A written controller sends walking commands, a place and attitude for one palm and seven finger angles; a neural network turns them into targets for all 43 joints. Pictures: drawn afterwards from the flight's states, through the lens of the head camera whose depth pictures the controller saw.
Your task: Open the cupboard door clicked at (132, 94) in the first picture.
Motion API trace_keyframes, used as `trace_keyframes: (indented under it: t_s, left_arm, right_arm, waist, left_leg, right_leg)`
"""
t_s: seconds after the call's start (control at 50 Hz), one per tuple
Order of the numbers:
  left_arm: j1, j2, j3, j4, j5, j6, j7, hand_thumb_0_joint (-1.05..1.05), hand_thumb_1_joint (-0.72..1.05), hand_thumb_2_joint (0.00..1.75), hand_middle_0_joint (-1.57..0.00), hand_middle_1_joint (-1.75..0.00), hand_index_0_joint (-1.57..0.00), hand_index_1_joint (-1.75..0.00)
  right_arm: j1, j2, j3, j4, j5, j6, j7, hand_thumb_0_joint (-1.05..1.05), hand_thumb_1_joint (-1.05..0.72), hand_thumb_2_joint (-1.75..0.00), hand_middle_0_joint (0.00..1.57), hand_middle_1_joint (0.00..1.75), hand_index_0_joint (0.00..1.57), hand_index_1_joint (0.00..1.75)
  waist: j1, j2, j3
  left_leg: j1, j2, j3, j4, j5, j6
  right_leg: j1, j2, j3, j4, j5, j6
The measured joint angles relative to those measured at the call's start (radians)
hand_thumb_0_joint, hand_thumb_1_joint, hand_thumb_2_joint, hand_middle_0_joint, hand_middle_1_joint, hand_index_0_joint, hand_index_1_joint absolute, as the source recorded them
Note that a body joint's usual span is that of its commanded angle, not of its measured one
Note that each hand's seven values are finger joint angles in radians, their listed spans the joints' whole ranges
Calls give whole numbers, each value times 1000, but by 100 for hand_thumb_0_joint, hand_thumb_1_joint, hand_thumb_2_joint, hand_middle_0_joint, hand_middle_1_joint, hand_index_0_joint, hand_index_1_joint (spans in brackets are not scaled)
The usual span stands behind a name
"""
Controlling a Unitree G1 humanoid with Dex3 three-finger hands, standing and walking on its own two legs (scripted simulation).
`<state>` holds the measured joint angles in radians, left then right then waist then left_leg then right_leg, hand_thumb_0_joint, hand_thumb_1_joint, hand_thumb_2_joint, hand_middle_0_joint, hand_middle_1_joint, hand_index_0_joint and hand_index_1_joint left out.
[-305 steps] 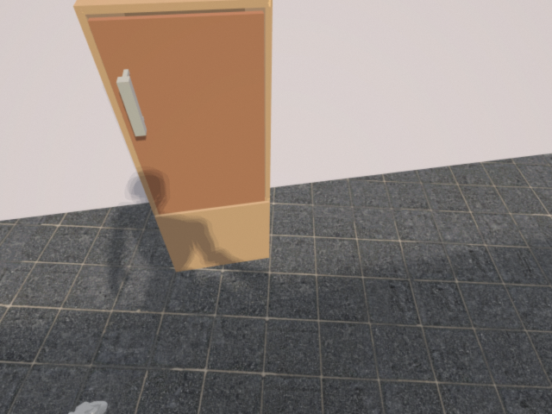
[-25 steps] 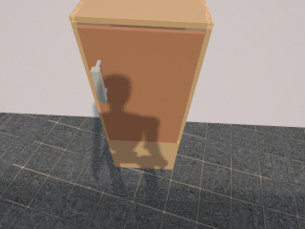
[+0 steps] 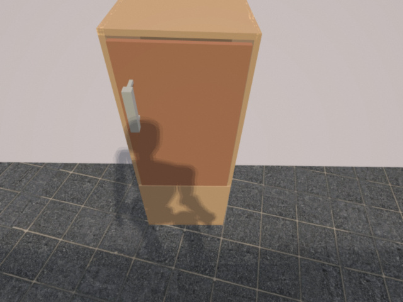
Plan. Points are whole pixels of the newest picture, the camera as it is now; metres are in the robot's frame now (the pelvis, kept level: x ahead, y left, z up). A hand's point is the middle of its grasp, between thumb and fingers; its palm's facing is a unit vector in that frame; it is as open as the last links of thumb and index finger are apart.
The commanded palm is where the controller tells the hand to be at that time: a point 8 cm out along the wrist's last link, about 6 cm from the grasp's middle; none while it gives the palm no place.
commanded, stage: come to a stop and stand still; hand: left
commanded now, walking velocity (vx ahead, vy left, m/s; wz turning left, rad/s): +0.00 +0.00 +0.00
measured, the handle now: (133, 106) +0.60 +0.22 +0.06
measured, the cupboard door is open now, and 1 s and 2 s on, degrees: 0 0 0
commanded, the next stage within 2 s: look again from close up in 0.26 s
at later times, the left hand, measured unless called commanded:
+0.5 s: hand out of the picture -0.05 +0.17 -0.17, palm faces +0.02 -0.99 -0.15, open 7.4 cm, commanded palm none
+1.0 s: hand out of the picture +0.00 +0.17 -0.17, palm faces +0.01 -0.99 -0.16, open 7.4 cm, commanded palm none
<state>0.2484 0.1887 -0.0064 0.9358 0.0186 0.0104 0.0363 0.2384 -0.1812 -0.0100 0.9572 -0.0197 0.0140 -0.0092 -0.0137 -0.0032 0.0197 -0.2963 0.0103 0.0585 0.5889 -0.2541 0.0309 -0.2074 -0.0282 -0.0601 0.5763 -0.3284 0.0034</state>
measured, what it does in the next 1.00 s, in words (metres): stands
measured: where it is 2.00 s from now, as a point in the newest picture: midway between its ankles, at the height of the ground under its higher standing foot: outside the picture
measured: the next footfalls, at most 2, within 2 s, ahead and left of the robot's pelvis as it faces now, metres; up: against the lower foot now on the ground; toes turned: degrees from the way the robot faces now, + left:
none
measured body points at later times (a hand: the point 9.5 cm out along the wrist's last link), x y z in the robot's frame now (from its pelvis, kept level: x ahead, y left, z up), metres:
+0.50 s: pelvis -0.01 +0.01 +0.01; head -0.01 +0.03 +0.46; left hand -0.05 +0.22 -0.16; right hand -0.02 -0.21 -0.14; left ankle +0.04 +0.10 -0.73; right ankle -0.01 -0.12 -0.73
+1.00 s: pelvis +0.01 +0.01 +0.01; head +0.01 +0.02 +0.46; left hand +0.00 +0.22 -0.16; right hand +0.01 -0.21 -0.14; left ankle +0.04 +0.10 -0.73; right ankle -0.01 -0.12 -0.73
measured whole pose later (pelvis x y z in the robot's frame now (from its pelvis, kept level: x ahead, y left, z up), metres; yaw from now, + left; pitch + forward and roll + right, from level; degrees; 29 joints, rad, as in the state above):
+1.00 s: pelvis +0.01 +0.01 +0.01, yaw +0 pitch -1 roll +0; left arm 0.32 0.15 -0.01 1.09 0.02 -0.02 0.03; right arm 0.28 -0.14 0.00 1.12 -0.01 -0.02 -0.02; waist 0.00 -0.03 0.01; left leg -0.25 -0.01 0.07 0.45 -0.19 0.04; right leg -0.17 -0.05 -0.05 0.46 -0.27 0.02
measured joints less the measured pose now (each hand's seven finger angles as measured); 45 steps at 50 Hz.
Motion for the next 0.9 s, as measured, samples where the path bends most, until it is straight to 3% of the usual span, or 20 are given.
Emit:
trace_keyframes:
  t_s: [0.22, 0.42, 0.66, 0.9]
  left_arm:
    - [89, 2, 1, 54, 0, 1, -9, 0, 91, 90, -20, -30, -20, -30]
    - [140, -20, -8, 132, -2, -9, -7, 0, 91, 90, -20, -30, -20, -30]
    - [124, -55, -15, 161, -1, -25, -5, 0, 91, 90, -20, -30, -20, -30]
    - [81, -48, -10, 159, -2, -30, -3, 0, 91, 90, -20, -30, -20, -30]
  right_arm:
    - [89, 16, 11, 62, 1, -3, 1, 1, -92, -90, 20, 29, 20, 30]
    - [94, 36, 14, 121, 9, -14, -4, 1, -91, -90, 20, 29, 20, 30]
    - [54, 44, 11, 151, 12, -27, -12, 2, -93, -90, 20, 29, 20, 30]
    - [39, 37, 12, 159, 13, -36, -15, 2, -93, -90, 20, 29, 20, 30]
  waist:
    - [1, -14, -19]
    - [9, -23, -11]
    - [19, -23, -9]
    - [12, -24, -8]
  left_leg:
    - [-17, -14, -1, -69, 62, 13]
    - [-9, -16, 1, -96, 77, 16]
    - [10, -23, 6, -119, 78, 18]
    - [38, -24, 11, -136, 71, 15]
  right_leg:
    - [-21, -10, -2, -55, 54, 7]
    - [-12, -11, 1, -87, 74, 15]
    - [3, -17, 5, -104, 74, 22]
    - [27, -17, 10, -119, 67, 21]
